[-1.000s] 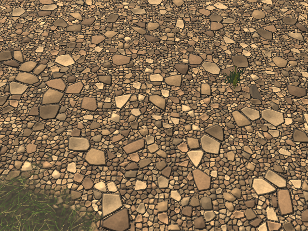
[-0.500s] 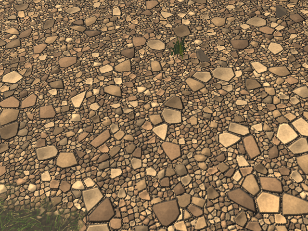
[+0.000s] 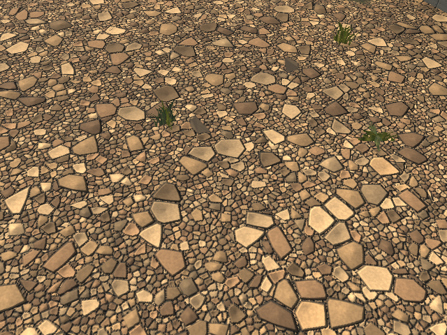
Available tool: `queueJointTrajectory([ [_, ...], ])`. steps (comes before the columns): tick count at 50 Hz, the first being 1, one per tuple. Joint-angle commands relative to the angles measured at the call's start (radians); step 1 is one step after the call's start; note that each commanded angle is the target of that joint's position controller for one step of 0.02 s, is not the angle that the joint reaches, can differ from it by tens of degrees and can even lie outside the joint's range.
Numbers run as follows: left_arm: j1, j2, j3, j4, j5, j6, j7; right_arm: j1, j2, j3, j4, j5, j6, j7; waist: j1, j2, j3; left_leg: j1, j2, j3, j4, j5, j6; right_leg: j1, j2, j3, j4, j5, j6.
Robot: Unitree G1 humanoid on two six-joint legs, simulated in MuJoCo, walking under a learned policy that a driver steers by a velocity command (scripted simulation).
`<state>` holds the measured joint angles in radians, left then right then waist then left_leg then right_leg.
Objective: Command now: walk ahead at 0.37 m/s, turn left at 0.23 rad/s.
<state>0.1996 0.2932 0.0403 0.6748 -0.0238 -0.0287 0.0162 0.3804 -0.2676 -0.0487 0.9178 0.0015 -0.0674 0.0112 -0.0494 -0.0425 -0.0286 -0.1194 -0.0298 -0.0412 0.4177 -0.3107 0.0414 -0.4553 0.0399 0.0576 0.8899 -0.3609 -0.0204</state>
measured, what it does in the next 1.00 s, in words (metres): walks ahead, turning left: right foot, then left foot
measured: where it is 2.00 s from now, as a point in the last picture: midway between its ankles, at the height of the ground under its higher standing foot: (157, 322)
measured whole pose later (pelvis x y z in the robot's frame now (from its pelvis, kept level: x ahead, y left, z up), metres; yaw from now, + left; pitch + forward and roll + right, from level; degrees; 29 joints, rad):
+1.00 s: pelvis +0.44 +0.10 +0.00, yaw +23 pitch +0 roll +1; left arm 0.22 0.32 0.05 0.77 -0.03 -0.05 0.01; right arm 0.24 -0.26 -0.05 0.73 -0.02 -0.08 0.03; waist -0.01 -0.04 0.08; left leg -0.21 -0.05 0.10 0.37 -0.17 0.07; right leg -0.59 -0.09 0.06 1.11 -0.31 0.03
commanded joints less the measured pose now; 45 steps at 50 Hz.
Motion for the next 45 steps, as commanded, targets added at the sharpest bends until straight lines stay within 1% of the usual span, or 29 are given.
queueJointTrajectory([
  [1, -0.149, 0.138, 0.05, -0.112, 0.024, -0.063, -0.011, -0.038, -0.172, -0.028, -0.081, 0.015, -0.024, -0.016, 0.002, 0.169, 0.174, 0.132, 0.283, -0.424, -0.326, -0.208, 0.165, -0.384, -0.084, 0.023, 0.039, 0.123, 0.026],
  [3, -0.187, 0.073, 0.037, -0.119, 0.024, -0.073, -0.023, 0.033, -0.135, -0.017, -0.067, 0.017, -0.017, -0.025, -0.023, 0.166, 0.128, 0.139, 0.231, -0.326, -0.304, -0.04, 0.152, -0.316, -0.063, -0.012, -0.047, 0.214, 0.051],
  [7, -0.261, 0.025, 0.023, -0.138, 0.005, -0.084, -0.041, 0.078, -0.163, -0.025, -0.078, 0.017, 0.002, -0.039, -0.054, 0.192, 0.124, 0.014, 0.186, -0.244, -0.27, 0.071, 0.14, -0.11, -0.016, -0.053, -0.277, 0.286, 0.088],
  [9, -0.281, 0.039, 0.027, -0.147, -0.004, -0.087, -0.047, 0.096, -0.177, -0.031, -0.083, 0.024, 0.008, -0.039, -0.059, 0.202, 0.131, -0.025, 0.196, -0.265, -0.246, 0.061, 0.142, -0.028, -0.006, -0.054, -0.34, 0.274, 0.092],
  [11, -0.253, 0.072, 0.039, -0.148, -0.014, -0.089, -0.045, 0.087, -0.191, -0.038, -0.093, 0.033, 0.013, -0.037, -0.031, 0.224, 0.127, -0.031, 0.221, -0.316, -0.216, 0.062, 0.13, 0.054, -0.013, -0.03, -0.388, 0.258, 0.079],
  [13, -0.142, 0.118, 0.06, -0.124, -0.019, -0.092, -0.033, 0.048, -0.194, -0.043, -0.111, 0.033, 0.017, -0.036, 0.046, 0.229, 0.085, -0.052, 0.217, -0.322, -0.127, 0.195, 0.099, 0.215, -0.018, -0.03, -0.445, 0.234, 0.04],
  [14, -0.029, 0.156, 0.078, -0.099, -0.016, -0.093, -0.02, 0.036, -0.17, -0.038, -0.123, 0.025, 0.015, -0.032, 0.107, 0.204, 0.012, -0.097, 0.163, -0.284, 0.018, 0.291, 0.067, 0.384, -0.044, -0.017, -0.47, 0.224, 0.007],
  [15, 0.154, 0.215, 0.094, -0.076, 0.002, -0.09, -0.007, 0.019, -0.097, -0.016, -0.157, 0.0, 0.012, -0.027, 0.186, 0.084, -0.162, -0.232, 0.094, -0.219, 0.323, 0.171, 0.032, 0.661, -0.215, 0.141, -0.447, 0.137, -0.054],
  [16, 0.234, 0.305, 0.107, -0.049, 0.032, -0.075, -0.017, 0.112, 0.011, 0.013, -0.209, 0.027, -0.003, -0.035, 0.136, -0.297, -0.307, -0.532, -0.042, -0.1, 0.645, -0.259, -0.022, 0.883, -0.465, 0.613, -0.577, -0.109, -0.196],
  [17, 0.196, 0.201, 0.083, -0.046, 0.038, -0.078, -0.026, 0.111, -0.102, -0.013, -0.189, 0.056, -0.006, -0.038, 0.126, -0.244, -0.218, -0.633, 0.034, -0.133, 0.816, -0.245, -0.028, 0.777, -0.475, 0.715, -0.654, -0.241, -0.214],
  [18, 0.136, 0.129, 0.063, -0.049, 0.028, -0.077, -0.024, 0.023, -0.155, -0.03, -0.195, 0.059, -0.001, -0.035, 0.125, -0.145, -0.076, -0.666, 0.08, -0.116, 0.85, -0.152, -0.02, 0.661, -0.433, 0.531, -0.65, -0.164, -0.186],
  [19, 0.091, 0.099, 0.053, -0.044, 0.026, -0.075, -0.023, -0.017, -0.146, -0.031, -0.191, 0.048, 0.005, -0.032, 0.109, -0.068, -0.011, -0.63, 0.114, -0.094, 0.832, -0.077, -0.022, 0.56, -0.374, 0.371, -0.654, -0.013, -0.163],
  [20, 0.061, 0.076, 0.048, -0.033, 0.031, -0.072, -0.023, -0.047, -0.129, -0.032, -0.197, 0.034, 0.007, -0.028, 0.094, -0.054, 0.031, -0.611, 0.133, -0.09, 0.793, -0.028, -0.023, 0.489, -0.331, 0.274, -0.673, 0.095, -0.152],
  [21, 0.042, 0.066, 0.044, -0.025, 0.038, -0.074, -0.021, -0.059, -0.112, -0.033, -0.204, 0.034, 0.014, -0.021, 0.076, -0.073, 0.052, -0.577, 0.152, -0.085, 0.77, 0.006, -0.023, 0.436, -0.301, 0.191, -0.697, 0.172, -0.14],
  [24, 0.036, 0.077, 0.053, 0.001, 0.027, -0.091, -0.021, -0.1, -0.065, -0.022, -0.24, 0.032, 0.033, -0.006, 0.059, -0.05, 0.08, -0.586, 0.161, -0.06, 0.711, 0.053, -0.034, 0.381, -0.301, 0.076, -0.744, 0.315, -0.164],
  [27, 0.029, 0.114, 0.064, 0.02, 0.023, -0.093, -0.02, -0.168, -0.06, -0.013, -0.284, 0.02, 0.033, 0.007, 0.059, -0.02, 0.102, -0.606, 0.164, -0.052, 0.552, 0.163, -0.05, 0.378, -0.308, -0.013, -0.772, 0.381, -0.178],
  [30, 0.036, 0.146, 0.071, 0.036, 0.018, -0.086, -0.014, -0.264, -0.059, -0.004, -0.315, 0.019, 0.021, 0.03, 0.089, -0.004, 0.121, -0.551, 0.145, 0.003, 0.371, 0.307, -0.038, 0.377, -0.288, -0.119, -0.774, 0.422, -0.152],
  [33, 0.079, 0.178, 0.079, 0.062, 0.004, -0.074, -0.011, -0.35, -0.069, -0.004, -0.358, 0.023, 0.02, 0.047, 0.11, 0.007, 0.137, -0.529, 0.126, 0.043, 0.263, 0.317, -0.008, 0.442, -0.304, -0.174, -0.753, 0.47, -0.125],
  [34, 0.09, 0.187, 0.082, 0.07, 0.0, -0.067, -0.011, -0.368, -0.077, -0.007, -0.372, 0.023, 0.021, 0.051, 0.109, 0.006, 0.135, -0.522, 0.114, 0.058, 0.239, 0.293, 0.007, 0.474, -0.311, -0.191, -0.728, 0.528, -0.116],
  [36, 0.11, 0.216, 0.088, 0.079, -0.007, -0.052, -0.008, -0.356, -0.105, -0.021, -0.388, 0.018, 0.025, 0.053, 0.082, -0.018, 0.087, -0.427, 0.052, 0.108, 0.216, 0.2, 0.047, 0.521, -0.316, -0.22, -0.613, 0.831, -0.1],
  [37, 0.129, 0.227, 0.087, 0.088, -0.011, -0.044, -0.008, -0.296, -0.127, -0.035, -0.383, 0.014, 0.028, 0.05, 0.04, -0.028, 0.035, -0.313, 0.01, 0.124, 0.206, 0.152, 0.075, 0.521, -0.316, -0.225, -0.503, 0.978, -0.097],
  [38, 0.131, 0.219, 0.078, 0.095, -0.013, -0.037, -0.007, -0.152, -0.161, -0.059, -0.349, 0.017, 0.031, 0.041, -0.05, -0.017, -0.043, -0.097, -0.029, 0.132, 0.151, 0.185, 0.11, 0.46, -0.298, -0.247, -0.332, 1.031, -0.08],
  [39, 0.139, 0.186, 0.058, 0.091, 0.0, -0.041, -0.005, 0.01, -0.216, -0.087, -0.308, 0.02, 0.04, 0.022, -0.132, 0.018, -0.121, 0.19, 0.013, 0.045, 0.146, 0.222, 0.14, 0.265, -0.263, -0.254, -0.09, 0.847, -0.048],
  [40, 0.278, 0.032, 0.004, 0.05, 0.031, -0.053, -0.021, 0.037, -0.343, -0.102, -0.298, 0.012, 0.036, 0.009, -0.018, 0.297, -0.269, 0.57, 0.346, -0.498, 0.11, 0.098, 0.313, -0.163, -0.1, -0.224, 0.343, -0.102, 0.017],
  [41, 0.214, 0.115, 0.015, 0.075, -0.003, -0.077, -0.03, 0.076, -0.258, -0.076, -0.326, 0.009, 0.026, 0.01, -0.092, 0.188, -0.436, 0.566, 0.445, -0.766, -0.057, -0.015, 0.363, -0.214, -0.042, 0.012, 0.498, -0.251, 0.012],
  [42, 0.078, 0.184, 0.039, 0.033, -0.047, -0.083, -0.033, 0.022, -0.215, -0.059, -0.31, -0.002, 0.013, 0.017, -0.107, 0.132, -0.258, 0.441, 0.408, -0.582, -0.093, 0.033, 0.297, -0.296, -0.084, 0.033, 0.519, -0.178, -0.001],
  [43, 0.04, 0.16, 0.03, 0.014, -0.045, -0.085, -0.028, -0.037, -0.195, -0.053, -0.298, 0.002, 0.005, 0.017, -0.061, 0.101, -0.138, 0.285, 0.369, -0.438, -0.106, 0.105, 0.257, -0.294, -0.132, 0.024, 0.44, -0.089, -0.009],
  [44, 0.027, 0.15, 0.03, 0.024, -0.018, -0.08, -0.02, -0.107, -0.153, -0.04, -0.294, -0.003, -0.003, 0.017, -0.019, 0.081, -0.058, 0.146, 0.331, -0.324, -0.12, 0.267, 0.229, -0.248, -0.163, 0.016, 0.371, -0.033, 0.0],
  [45, 0.07, 0.15, 0.036, 0.041, -0.009, -0.064, -0.018, -0.149, -0.126, -0.031, -0.297, -0.016, -0.012, 0.017, 0.024, 0.104, -0.032, 0.045, 0.306, -0.231, -0.141, 0.423, 0.216, -0.161, -0.181, 0.029, 0.339, 0.002, 0.011],
])
Keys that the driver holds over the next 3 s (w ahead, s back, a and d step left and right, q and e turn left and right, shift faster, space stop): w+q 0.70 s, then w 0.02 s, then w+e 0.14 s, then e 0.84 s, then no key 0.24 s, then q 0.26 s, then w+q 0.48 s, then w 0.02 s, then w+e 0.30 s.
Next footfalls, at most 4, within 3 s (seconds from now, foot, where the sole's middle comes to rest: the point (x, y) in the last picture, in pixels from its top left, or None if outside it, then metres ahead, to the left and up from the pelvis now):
0.30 right None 0.25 -0.15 -0.78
0.78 left None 0.47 0.20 -0.78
1.26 right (189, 285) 0.71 0.07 -0.78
1.70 left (116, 302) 0.66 0.29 -0.78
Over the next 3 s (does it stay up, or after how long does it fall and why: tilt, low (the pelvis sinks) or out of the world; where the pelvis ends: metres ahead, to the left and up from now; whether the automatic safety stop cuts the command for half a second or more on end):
stays up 0.91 0.25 -0.02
